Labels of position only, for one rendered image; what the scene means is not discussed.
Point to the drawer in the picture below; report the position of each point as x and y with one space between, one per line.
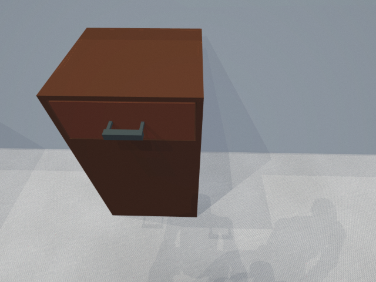
163 120

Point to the handle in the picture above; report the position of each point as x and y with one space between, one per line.
123 134

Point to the cabinet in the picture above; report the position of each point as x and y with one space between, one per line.
149 177

